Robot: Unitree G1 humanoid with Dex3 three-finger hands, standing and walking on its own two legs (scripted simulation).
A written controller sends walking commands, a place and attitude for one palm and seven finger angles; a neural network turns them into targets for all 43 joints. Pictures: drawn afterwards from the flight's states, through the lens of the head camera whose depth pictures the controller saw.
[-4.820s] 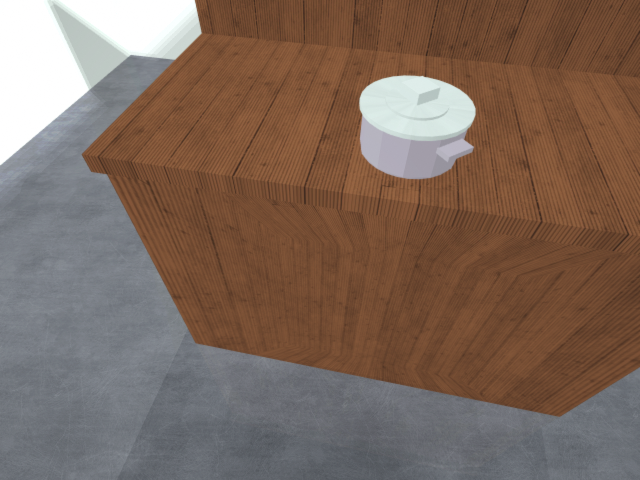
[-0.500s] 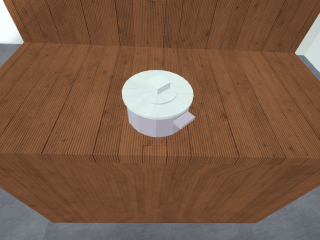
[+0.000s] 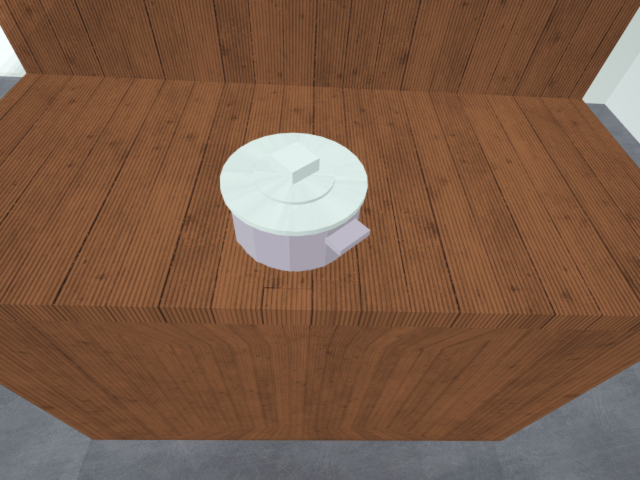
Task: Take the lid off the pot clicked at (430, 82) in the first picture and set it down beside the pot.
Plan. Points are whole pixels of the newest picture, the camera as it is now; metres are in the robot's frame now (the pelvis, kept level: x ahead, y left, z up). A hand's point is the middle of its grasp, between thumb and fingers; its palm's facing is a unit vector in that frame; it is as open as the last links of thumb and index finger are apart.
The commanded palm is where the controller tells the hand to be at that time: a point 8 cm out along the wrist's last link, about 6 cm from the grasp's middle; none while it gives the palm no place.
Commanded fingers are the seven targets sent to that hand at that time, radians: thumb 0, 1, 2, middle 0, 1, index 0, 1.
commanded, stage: shuffle to correct the standing spot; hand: left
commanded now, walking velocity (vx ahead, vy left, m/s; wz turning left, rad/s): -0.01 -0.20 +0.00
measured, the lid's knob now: (294, 162) +0.45 +0.07 +0.16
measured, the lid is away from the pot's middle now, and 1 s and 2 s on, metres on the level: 0.00 0.00 0.00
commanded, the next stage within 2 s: come to a stop and stand still in 0.26 s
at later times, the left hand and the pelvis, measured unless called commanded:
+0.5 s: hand out of the picture +0.00 +0.08 -0.19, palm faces +0.09 -0.99 -0.13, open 7.4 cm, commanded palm none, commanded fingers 0.00 0.90 0.90 -0.20 -0.30 -0.20 -0.30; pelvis +0.00 -0.08 +0.00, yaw +1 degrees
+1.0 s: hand out of the picture -0.02 +0.04 -0.18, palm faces +0.03 -0.99 -0.16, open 7.3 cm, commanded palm none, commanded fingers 0.00 0.90 0.90 -0.20 -0.30 -0.20 -0.30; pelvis -0.02 -0.12 +0.00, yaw +1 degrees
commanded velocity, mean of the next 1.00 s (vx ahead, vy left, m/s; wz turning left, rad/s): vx -0.01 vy -0.03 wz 0.00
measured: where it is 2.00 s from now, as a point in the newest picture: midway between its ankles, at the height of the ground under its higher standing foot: outside the picture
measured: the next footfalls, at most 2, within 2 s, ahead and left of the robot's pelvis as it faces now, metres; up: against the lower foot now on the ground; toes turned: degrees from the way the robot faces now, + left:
right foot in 0.78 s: -0.01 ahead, -0.26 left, +0.00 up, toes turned +1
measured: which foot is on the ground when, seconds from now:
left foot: down 0.00-1.00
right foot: down 0.00-0.54, up 0.56-0.76, down 0.78-1.00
